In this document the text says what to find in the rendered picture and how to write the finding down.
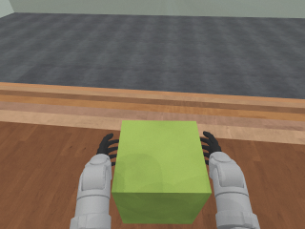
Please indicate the carton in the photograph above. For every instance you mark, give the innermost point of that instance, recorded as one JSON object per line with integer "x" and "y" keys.
{"x": 160, "y": 174}

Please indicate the right robot hand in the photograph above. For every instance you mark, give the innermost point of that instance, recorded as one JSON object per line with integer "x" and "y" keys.
{"x": 213, "y": 145}

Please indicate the right robot forearm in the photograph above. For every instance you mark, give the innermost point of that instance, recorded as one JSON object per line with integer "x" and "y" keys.
{"x": 234, "y": 210}

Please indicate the left robot forearm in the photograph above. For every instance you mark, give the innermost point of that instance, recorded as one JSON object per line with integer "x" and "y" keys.
{"x": 93, "y": 195}

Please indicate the left robot hand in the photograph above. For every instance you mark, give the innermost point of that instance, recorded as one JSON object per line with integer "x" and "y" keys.
{"x": 105, "y": 143}

